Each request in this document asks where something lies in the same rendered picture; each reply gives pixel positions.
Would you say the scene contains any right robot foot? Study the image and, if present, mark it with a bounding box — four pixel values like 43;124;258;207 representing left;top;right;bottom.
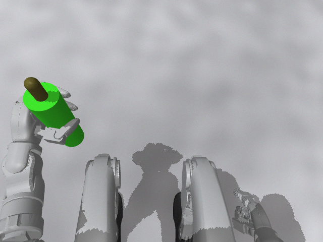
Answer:
173;192;193;242

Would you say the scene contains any right robot hand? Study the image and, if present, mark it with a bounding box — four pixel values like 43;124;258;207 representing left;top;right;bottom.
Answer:
232;189;272;237

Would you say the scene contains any right robot arm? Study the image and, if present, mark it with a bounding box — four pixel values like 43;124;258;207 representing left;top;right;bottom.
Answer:
254;227;283;242

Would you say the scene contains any bottle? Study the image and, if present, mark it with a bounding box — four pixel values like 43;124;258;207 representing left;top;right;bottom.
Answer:
23;77;84;147

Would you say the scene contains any left robot arm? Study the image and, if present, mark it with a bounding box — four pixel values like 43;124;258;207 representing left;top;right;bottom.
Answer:
0;141;45;242

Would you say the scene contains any left robot hand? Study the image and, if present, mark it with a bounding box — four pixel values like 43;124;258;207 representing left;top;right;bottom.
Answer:
11;80;80;145

